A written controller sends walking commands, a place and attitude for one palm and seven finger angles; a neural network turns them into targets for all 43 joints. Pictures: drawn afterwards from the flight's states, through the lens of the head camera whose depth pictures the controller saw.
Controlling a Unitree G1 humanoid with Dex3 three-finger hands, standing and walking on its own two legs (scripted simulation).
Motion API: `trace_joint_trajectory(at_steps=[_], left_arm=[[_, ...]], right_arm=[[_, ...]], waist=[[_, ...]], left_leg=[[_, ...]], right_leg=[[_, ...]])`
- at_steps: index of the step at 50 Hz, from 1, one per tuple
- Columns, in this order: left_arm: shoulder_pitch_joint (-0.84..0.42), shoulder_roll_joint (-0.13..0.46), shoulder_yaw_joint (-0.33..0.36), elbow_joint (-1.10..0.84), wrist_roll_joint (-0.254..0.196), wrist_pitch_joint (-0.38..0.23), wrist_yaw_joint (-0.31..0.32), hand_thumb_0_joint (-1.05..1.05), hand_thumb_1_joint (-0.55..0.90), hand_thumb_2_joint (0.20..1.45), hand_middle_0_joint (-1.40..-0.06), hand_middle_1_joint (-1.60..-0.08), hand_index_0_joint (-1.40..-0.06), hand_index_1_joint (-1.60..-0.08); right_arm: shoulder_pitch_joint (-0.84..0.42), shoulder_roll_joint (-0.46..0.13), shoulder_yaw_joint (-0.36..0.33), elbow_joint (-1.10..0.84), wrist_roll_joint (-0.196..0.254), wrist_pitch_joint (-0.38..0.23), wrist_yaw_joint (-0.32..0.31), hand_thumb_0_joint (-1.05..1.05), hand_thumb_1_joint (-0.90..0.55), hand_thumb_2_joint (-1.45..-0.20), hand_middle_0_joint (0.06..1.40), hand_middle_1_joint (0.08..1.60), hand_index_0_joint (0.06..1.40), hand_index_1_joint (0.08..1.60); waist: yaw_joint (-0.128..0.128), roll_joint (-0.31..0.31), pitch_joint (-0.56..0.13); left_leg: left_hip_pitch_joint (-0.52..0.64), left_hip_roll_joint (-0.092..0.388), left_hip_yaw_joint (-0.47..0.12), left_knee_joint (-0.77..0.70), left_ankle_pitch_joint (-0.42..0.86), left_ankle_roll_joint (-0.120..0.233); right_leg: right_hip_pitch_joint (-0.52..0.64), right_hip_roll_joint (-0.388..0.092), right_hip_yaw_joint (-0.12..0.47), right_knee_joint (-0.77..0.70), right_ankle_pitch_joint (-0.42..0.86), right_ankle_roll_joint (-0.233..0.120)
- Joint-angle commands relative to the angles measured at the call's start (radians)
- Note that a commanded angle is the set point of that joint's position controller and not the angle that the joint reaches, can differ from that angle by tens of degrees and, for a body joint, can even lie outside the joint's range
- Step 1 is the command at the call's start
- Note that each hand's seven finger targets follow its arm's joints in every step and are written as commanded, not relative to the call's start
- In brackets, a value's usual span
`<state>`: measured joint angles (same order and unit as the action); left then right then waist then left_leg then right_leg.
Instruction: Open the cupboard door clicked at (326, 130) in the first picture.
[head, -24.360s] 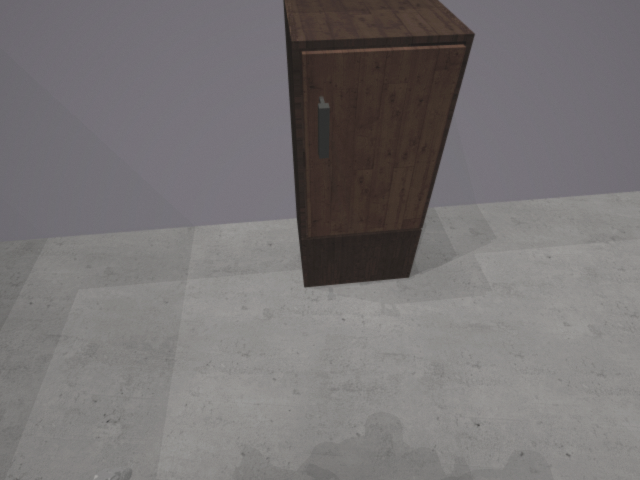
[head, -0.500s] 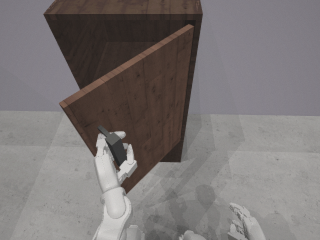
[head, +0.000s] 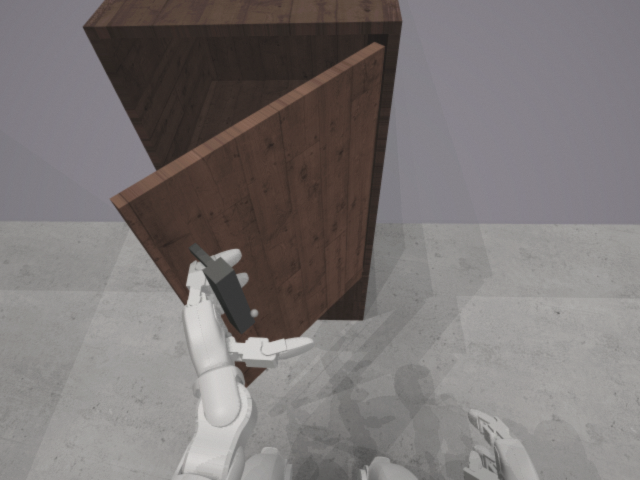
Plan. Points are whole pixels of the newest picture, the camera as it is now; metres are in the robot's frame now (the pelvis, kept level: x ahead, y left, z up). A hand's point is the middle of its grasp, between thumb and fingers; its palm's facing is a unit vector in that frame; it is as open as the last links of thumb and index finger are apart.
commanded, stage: open thumb and fingers to let go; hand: left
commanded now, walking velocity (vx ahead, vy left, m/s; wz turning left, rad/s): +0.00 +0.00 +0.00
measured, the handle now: (221, 288) +0.34 +0.14 +0.04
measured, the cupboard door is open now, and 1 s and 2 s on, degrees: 47 51 50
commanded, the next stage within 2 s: slide the hand sideways off the handle in 0.20 s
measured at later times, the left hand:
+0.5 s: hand (248, 347) +0.27 +0.10 +0.03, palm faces -0.18 -0.98 -0.07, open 16.0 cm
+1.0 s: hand (222, 372) +0.24 +0.12 +0.04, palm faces -0.09 -1.00 +0.01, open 16.1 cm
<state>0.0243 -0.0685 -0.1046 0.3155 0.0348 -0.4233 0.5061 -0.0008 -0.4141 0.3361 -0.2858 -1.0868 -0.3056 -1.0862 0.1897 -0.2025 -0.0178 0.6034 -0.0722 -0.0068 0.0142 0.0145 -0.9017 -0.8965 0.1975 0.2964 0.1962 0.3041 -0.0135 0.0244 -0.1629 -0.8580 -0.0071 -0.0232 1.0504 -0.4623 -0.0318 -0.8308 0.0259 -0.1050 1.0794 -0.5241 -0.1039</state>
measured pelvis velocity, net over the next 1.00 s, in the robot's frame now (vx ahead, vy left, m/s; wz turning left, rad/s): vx -0.01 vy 0.05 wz -0.04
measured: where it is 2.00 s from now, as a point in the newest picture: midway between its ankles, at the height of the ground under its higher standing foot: outside the picture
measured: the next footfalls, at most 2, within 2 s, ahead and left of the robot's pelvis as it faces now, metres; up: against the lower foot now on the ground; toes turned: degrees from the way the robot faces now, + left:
none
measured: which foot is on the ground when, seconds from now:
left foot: down 0.00-1.00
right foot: down 0.00-1.00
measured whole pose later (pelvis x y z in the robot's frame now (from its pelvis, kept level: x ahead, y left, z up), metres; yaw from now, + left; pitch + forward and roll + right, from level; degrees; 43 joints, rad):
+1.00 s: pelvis -0.01 +0.05 -0.01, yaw -2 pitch +14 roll -2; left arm 0.30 0.08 -0.20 0.00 -0.04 -0.38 0.09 -0.01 -0.51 0.30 -0.18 -0.32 -0.20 -0.32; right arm 0.23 -0.20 0.04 0.43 -0.02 0.00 0.01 0.02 -0.90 -0.90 0.20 0.30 0.20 0.30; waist 0.00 0.04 -0.15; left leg -0.89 -0.01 0.02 1.15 -0.51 0.04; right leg -0.85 0.02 -0.07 1.13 -0.53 -0.04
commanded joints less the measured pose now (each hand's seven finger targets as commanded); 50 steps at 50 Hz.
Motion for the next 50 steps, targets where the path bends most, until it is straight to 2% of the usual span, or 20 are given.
trace_joint_trajectory(at_steps=[1,9,10,12,15,16,17,18,20,22,23,25,26,27,30,32,36,37,42,50], left_arm=[[-0.144,0.003,0.012,-0.205,0.014,-0.049,0.024,0.000,-0.500,0.300,-0.217,-0.700,-0.217,-0.700],[-0.200,-0.064,-0.058,-0.201,0.061,-0.030,0.062,0.000,-0.500,0.300,-0.150,-0.300,-0.150,-0.300],[-0.210,-0.068,-0.063,-0.201,0.065,-0.028,0.067,0.000,-0.500,0.300,-0.150,-0.300,-0.150,-0.300],[-0.207,-0.073,-0.064,-0.182,0.072,-0.018,0.075,0.000,-0.500,0.300,-0.150,-0.300,-0.150,-0.300],[-0.239,-0.092,-0.079,-0.200,0.079,-0.012,0.087,0.000,-0.500,0.300,-0.150,-0.300,-0.150,-0.300],[-0.212,0.014,-0.271,-0.221,0.178,-0.043,-0.115,0.000,-0.500,0.300,-0.150,-0.300,-0.150,-0.300],[-0.259,0.088,-0.190,-0.278,0.141,-0.077,-0.227,0.000,-0.500,0.300,-0.150,-0.300,-0.150,-0.300],[-0.248,0.126,-0.169,-0.284,0.127,-0.099,-0.294,0.000,-0.500,0.300,-0.150,-0.300,-0.150,-0.300],[-0.206,0.107,-0.213,-0.322,0.079,-0.111,-0.417,0.000,-0.500,0.300,-0.150,-0.300,-0.150,-0.300],[-0.179,0.059,-0.217,-0.339,-0.034,-0.092,-0.506,0.000,-0.500,0.300,-0.150,-0.300,-0.150,-0.300],[-0.166,0.039,-0.197,-0.326,-0.098,-0.074,-0.518,0.000,-0.500,0.300,-0.150,-0.300,-0.150,-0.300],[-0.086,0.050,-0.119,-0.320,-0.171,-0.036,-0.499,0.000,-0.500,0.300,-0.150,-0.300,-0.150,-0.300],[-0.078,0.052,-0.099,-0.328,-0.181,-0.027,-0.474,0.000,-0.500,0.300,-0.150,-0.300,-0.150,-0.300],[-0.051,0.066,-0.081,-0.346,-0.173,-0.025,-0.445,0.000,-0.500,0.300,-0.150,-0.300,-0.150,-0.300],[0.023,0.066,-0.096,-0.376,-0.092,-0.035,-0.363,0.000,-0.500,0.300,-0.150,-0.300,-0.150,-0.300],[0.033,0.090,-0.098,-0.370,-0.028,-0.045,-0.328,0.000,-0.500,0.300,-0.150,-0.300,-0.150,-0.300],[0.082,0.106,-0.111,-0.435,0.018,-0.061,-0.324,0.000,-0.500,0.300,-0.150,-0.300,-0.150,-0.300],[0.074,0.120,-0.102,-0.450,0.014,-0.058,-0.328,0.000,-0.500,0.300,-0.150,-0.300,-0.150,-0.300],[0.073,0.134,-0.086,-0.537,-0.048,-0.037,-0.371,0.000,-0.500,0.300,-0.150,-0.300,-0.150,-0.300],[0.293,0.170,-0.014,-0.551,-0.101,-0.020,-0.415,0.000,-0.500,0.300,-0.150,-0.300,-0.150,-0.300]], right_arm=[[-0.045,-0.075,-0.021,-0.147,0.006,-0.042,-0.003,0.000,-0.900,-0.900,0.200,0.300,0.200,0.300],[-0.047,-0.079,-0.017,-0.164,-0.001,-0.045,0.003,0.000,-0.900,-0.900,0.200,0.300,0.200,0.300],[-0.049,-0.079,-0.015,-0.165,-0.001,-0.046,0.004,0.000,-0.900,-0.900,0.200,0.300,0.200,0.300],[-0.045,-0.079,-0.013,-0.166,-0.003,-0.048,0.002,0.000,-0.900,-0.900,0.200,0.300,0.200,0.300],[-0.053,-0.078,-0.012,-0.165,-0.002,-0.050,0.003,0.000,-0.900,-0.900,0.200,0.300,0.200,0.300],[0.009,-0.120,-0.013,-0.154,0.006,-0.044,0.005,0.000,-0.900,-0.900,0.200,0.300,0.200,0.300],[0.015,-0.112,-0.024,-0.171,0.013,-0.038,0.000,0.000,-0.900,-0.900,0.200,0.300,0.200,0.300],[0.008,-0.110,-0.024,-0.174,0.016,-0.036,-0.007,0.000,-0.900,-0.900,0.200,0.300,0.200,0.300],[0.002,-0.110,-0.015,-0.202,0.032,-0.044,-0.010,0.000,-0.900,-0.900,0.200,0.300,0.200,0.300],[-0.011,-0.111,-0.008,-0.231,0.058,-0.053,-0.014,0.000,-0.900,-0.900,0.200,0.300,0.200,0.300],[-0.024,-0.110,-0.002,-0.239,0.067,-0.057,-0.018,0.000,-0.900,-0.900,0.200,0.300,0.200,0.300],[-0.039,-0.119,0.002,-0.256,0.077,-0.060,-0.024,0.000,-0.900,-0.900,0.200,0.300,0.200,0.300],[-0.042,-0.122,0.002,-0.263,0.076,-0.061,-0.024,0.000,-0.900,-0.900,0.200,0.300,0.200,0.300],[-0.051,-0.122,0.002,-0.273,0.074,-0.064,-0.020,0.000,-0.900,-0.900,0.200,0.300,0.200,0.300],[-0.032,-0.116,-0.001,-0.288,0.058,-0.059,0.003,0.000,-0.900,-0.900,0.200,0.300,0.200,0.300],[-0.019,-0.117,-0.006,-0.293,0.050,-0.051,0.013,0.000,-0.900,-0.900,0.200,0.300,0.200,0.300],[-0.024,-0.114,-0.007,-0.320,0.049,-0.039,0.022,0.000,-0.900,-0.900,0.200,0.300,0.200,0.300],[-0.018,-0.115,-0.008,-0.322,0.052,-0.036,0.019,0.000,-0.900,-0.900,0.200,0.300,0.200,0.300],[-0.025,-0.116,0.000,-0.334,0.062,-0.037,-0.004,0.000,-0.900,-0.900,0.200,0.300,0.200,0.300],[-0.007,-0.114,0.000,-0.338,0.063,-0.053,-0.017,0.000,-0.900,-0.900,0.200,0.300,0.200,0.300]], waist=[[-0.006,-0.120,-0.278],[-0.020,-0.098,-0.249],[-0.019,-0.078,-0.242],[-0.025,-0.116,-0.235],[-0.022,-0.081,-0.249],[-0.108,-0.112,-0.228],[-0.080,-0.086,-0.283],[-0.059,-0.072,-0.314],[-0.056,-0.020,-0.304],[-0.049,0.009,-0.261],[-0.049,-0.018,-0.226],[-0.015,-0.058,-0.200],[-0.011,-0.089,-0.198],[0.008,-0.063,-0.211],[0.011,-0.058,-0.197],[0.002,-0.097,-0.179],[0.012,-0.033,-0.186],[0.004,-0.054,-0.191],[-0.003,-0.006,-0.205],[0.015,-0.067,-0.200]], left_leg=[[0.060,-0.020,-0.003,-0.052,0.154,0.042],[0.140,-0.010,-0.008,-0.075,0.173,0.052],[0.145,-0.010,-0.009,-0.077,0.176,0.051],[0.145,-0.005,-0.016,-0.080,0.170,0.051],[0.158,-0.006,-0.019,-0.085,0.167,0.048],[0.169,-0.004,-0.017,-0.055,0.164,0.064],[0.162,-0.005,-0.016,-0.042,0.193,0.069],[0.167,-0.009,-0.013,-0.041,0.206,0.070],[0.195,-0.008,-0.022,-0.053,0.201,0.067],[0.229,-0.005,-0.031,-0.078,0.175,0.064],[0.219,-0.004,-0.035,-0.090,0.131,0.061],[0.203,-0.002,-0.042,-0.123,0.083,0.053],[0.198,0.000,-0.047,-0.130,0.085,0.052],[0.200,-0.003,-0.045,-0.128,0.106,0.051],[0.184,0.003,-0.047,-0.116,0.127,0.046],[0.150,0.006,-0.052,-0.102,0.108,0.048],[0.138,0.001,-0.045,-0.098,0.055,0.046],[0.136,0.004,-0.051,-0.100,0.050,0.047],[0.154,0.001,-0.052,-0.104,0.026,0.050],[0.130,-0.001,-0.034,-0.081,0.131,0.049]], right_leg=[[0.283,-0.095,0.218,-0.245,0.401,0.121],[0.154,-0.037,0.101,-0.198,0.294,0.085],[0.141,-0.033,0.092,-0.192,0.285,0.080],[0.127,-0.026,0.080,-0.190,0.262,0.079],[0.116,-0.022,0.071,-0.181,0.239,0.073],[0.088,-0.032,0.104,-0.173,0.305,0.080],[0.122,-0.038,0.112,-0.158,0.353,0.070],[0.152,-0.039,0.122,-0.148,0.385,0.068],[0.135,-0.033,0.111,-0.143,0.357,0.062],[0.111,-0.022,0.095,-0.165,0.289,0.056],[0.102,-0.016,0.083,-0.182,0.234,0.061],[0.116,-0.008,0.064,-0.197,0.160,0.062],[0.116,-0.007,0.054,-0.190,0.157,0.063],[0.116,-0.008,0.053,-0.173,0.166,0.060],[0.072,-0.012,0.041,-0.128,0.176,0.060],[0.049,-0.012,0.048,-0.115,0.152,0.059],[0.037,-0.012,0.061,-0.110,0.111,0.053],[0.044,-0.011,0.061,-0.113,0.108,0.053],[0.060,-0.005,0.066,-0.129,0.099,0.057],[0.110,0.002,0.061,-0.122,0.210,0.062]])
